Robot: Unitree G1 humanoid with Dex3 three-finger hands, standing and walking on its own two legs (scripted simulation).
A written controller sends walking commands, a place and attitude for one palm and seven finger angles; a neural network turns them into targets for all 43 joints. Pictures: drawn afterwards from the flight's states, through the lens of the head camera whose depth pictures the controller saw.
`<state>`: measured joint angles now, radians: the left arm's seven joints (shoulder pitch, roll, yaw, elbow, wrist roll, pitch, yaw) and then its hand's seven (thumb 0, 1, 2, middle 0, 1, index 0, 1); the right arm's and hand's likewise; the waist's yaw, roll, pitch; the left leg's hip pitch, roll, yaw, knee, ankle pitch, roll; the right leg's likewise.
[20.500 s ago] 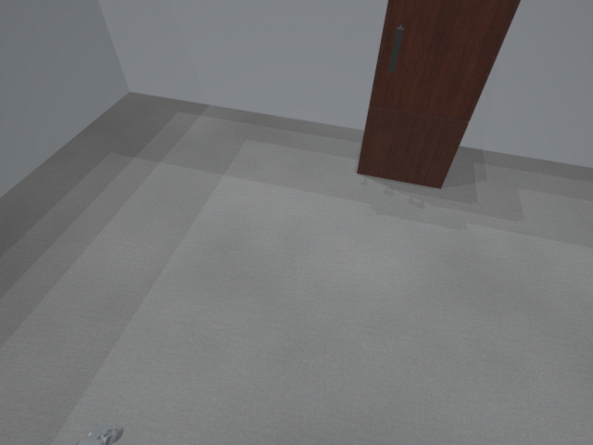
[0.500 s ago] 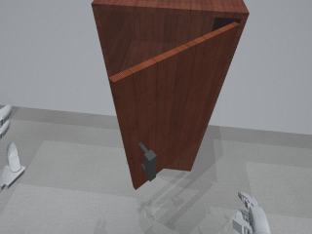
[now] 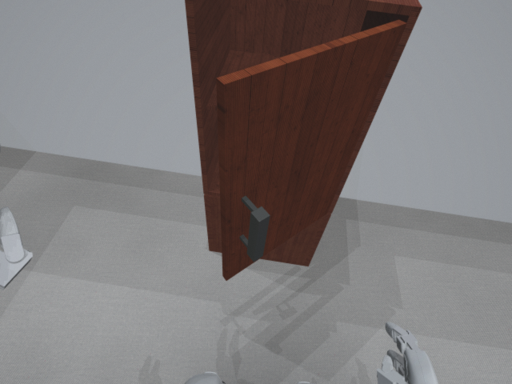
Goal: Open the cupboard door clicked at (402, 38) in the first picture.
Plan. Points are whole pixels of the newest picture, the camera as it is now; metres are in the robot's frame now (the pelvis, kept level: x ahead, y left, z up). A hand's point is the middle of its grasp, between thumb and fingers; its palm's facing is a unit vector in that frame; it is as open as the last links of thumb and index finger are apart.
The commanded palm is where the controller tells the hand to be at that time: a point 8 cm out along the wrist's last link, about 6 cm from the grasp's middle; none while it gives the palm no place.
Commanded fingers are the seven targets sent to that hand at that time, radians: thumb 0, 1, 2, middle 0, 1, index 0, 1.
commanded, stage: step back with the hand held close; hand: left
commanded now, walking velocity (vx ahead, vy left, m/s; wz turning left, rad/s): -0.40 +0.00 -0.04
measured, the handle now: (251, 228) +0.42 +0.03 -0.08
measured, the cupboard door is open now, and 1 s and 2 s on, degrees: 45 45 45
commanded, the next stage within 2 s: stop stepping back and stand still in 0.48 s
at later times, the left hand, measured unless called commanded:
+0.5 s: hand out of the picture +0.12 +0.29 +0.18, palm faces +0.40 -0.79 -0.46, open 7.4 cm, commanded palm +0.06 +0.32 +0.19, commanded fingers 0.00 0.90 0.90 -0.20 -0.30 -0.20 -0.30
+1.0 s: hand out of the picture +0.01 +0.28 +0.19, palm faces +0.51 -0.79 -0.35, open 7.4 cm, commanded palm -0.04 +0.30 +0.19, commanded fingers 0.00 0.90 0.90 -0.20 -0.30 -0.20 -0.30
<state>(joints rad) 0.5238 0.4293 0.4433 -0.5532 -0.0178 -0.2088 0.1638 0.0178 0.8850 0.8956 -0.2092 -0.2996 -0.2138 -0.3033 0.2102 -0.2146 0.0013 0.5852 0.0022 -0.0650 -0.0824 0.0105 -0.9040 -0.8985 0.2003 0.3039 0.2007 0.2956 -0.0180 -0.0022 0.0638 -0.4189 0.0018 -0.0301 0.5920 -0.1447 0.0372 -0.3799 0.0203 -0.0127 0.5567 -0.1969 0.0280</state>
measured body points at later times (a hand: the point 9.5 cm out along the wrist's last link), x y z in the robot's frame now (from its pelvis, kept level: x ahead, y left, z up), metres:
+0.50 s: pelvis -0.09 +0.02 +0.02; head -0.05 +0.06 +0.46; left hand +0.09 +0.33 +0.21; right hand +0.13 -0.20 -0.04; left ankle +0.01 +0.07 -0.73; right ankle -0.15 -0.13 -0.65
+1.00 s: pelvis -0.20 +0.01 -0.01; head -0.25 +0.03 +0.44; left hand -0.03 +0.32 +0.21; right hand -0.12 -0.26 -0.10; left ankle -0.16 +0.12 -0.73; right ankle -0.34 -0.07 -0.73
